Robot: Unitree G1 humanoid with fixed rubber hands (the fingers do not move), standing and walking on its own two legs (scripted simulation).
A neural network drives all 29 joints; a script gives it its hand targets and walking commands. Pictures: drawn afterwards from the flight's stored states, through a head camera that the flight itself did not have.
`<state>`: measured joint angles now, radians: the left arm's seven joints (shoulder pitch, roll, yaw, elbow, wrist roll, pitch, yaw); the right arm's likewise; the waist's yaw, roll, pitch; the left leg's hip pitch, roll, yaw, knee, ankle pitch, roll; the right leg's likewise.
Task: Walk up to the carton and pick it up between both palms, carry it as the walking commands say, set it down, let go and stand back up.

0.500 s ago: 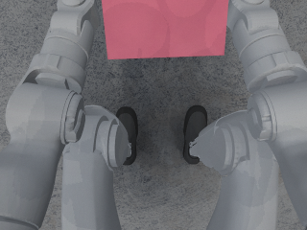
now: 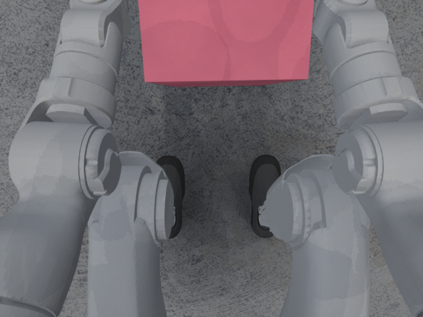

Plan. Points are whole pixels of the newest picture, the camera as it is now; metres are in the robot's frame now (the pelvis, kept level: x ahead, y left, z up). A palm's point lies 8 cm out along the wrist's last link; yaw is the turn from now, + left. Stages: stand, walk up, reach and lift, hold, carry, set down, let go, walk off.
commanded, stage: reach and lift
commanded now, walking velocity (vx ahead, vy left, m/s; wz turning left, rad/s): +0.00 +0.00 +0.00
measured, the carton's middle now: out of the picture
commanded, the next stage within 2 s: none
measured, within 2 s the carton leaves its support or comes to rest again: leaves its support in 0.14 s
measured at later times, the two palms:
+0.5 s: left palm out of the picture +0.55 +0.15 -0.09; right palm out of the picture +0.55 -0.13 -0.10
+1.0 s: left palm out of the picture +0.54 +0.15 -0.03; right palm out of the picture +0.55 -0.13 -0.04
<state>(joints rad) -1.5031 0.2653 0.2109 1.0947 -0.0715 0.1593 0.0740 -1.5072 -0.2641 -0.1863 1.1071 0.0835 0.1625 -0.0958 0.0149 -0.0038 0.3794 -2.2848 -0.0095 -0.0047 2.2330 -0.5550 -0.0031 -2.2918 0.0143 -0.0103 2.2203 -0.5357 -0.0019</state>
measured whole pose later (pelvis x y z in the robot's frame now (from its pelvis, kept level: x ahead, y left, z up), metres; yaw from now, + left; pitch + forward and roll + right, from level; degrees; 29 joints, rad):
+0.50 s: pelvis +0.01 +0.00 +0.03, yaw +1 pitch +42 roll -1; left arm -1.33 0.13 0.35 0.86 0.08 0.26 0.13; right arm -1.31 -0.12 -0.35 0.85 -0.08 0.27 -0.13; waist 0.00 0.01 0.14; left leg -2.29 -0.04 -0.01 2.13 -0.56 -0.01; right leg -2.29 0.04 0.01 2.12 -0.56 0.03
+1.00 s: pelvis +0.02 +0.00 +0.07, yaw +1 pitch +46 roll -1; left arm -1.22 0.05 0.42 0.68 0.16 0.32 0.09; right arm -1.20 -0.04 -0.41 0.68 -0.15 0.34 -0.11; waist 0.01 0.01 0.02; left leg -2.23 -0.04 -0.02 1.99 -0.55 -0.02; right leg -2.22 0.04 0.01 1.98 -0.55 0.02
